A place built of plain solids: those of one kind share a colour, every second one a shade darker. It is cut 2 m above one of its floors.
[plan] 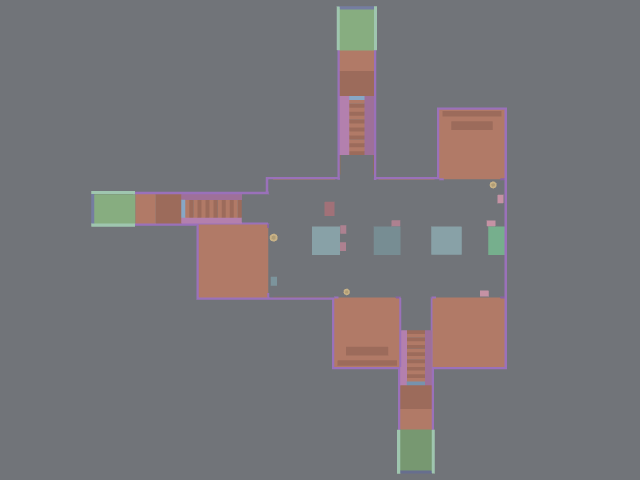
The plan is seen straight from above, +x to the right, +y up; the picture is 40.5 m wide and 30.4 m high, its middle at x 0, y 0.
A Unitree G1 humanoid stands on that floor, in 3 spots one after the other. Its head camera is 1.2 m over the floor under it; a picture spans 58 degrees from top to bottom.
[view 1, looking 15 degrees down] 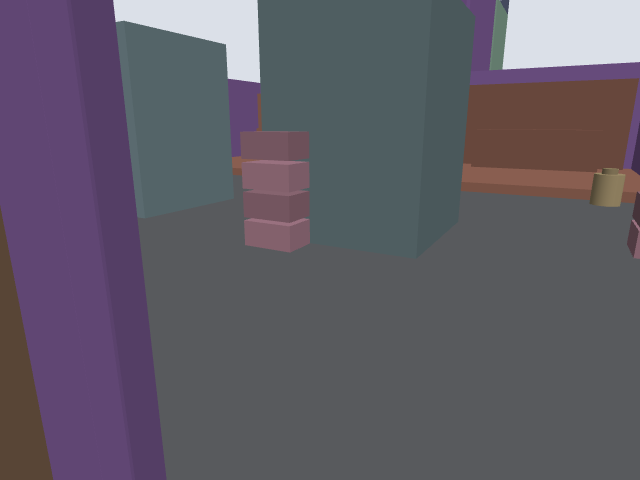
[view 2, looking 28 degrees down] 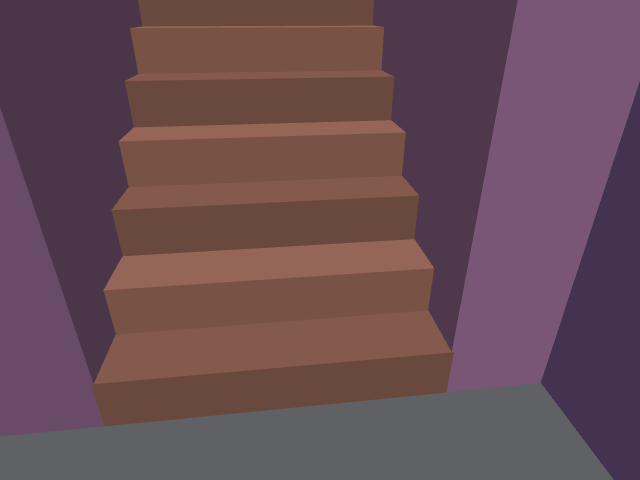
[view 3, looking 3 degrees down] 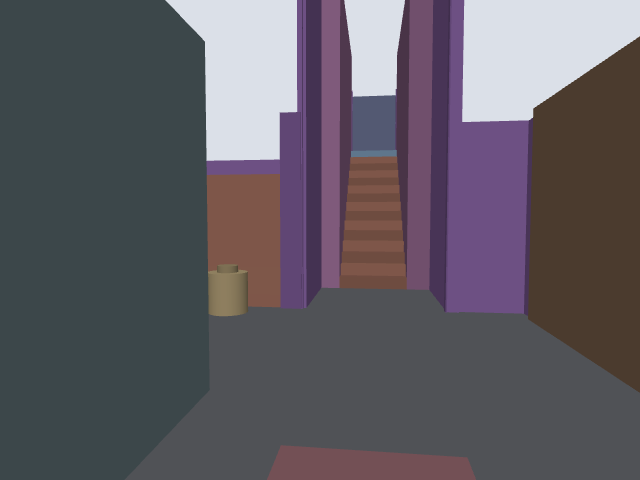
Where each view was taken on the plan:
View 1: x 2.33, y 4.61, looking -61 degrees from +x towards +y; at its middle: cage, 4.45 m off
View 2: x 6.08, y -4.68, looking -97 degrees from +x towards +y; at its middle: piece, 1.72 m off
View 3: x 2.33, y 1.97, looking -173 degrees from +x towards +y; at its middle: wall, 7.15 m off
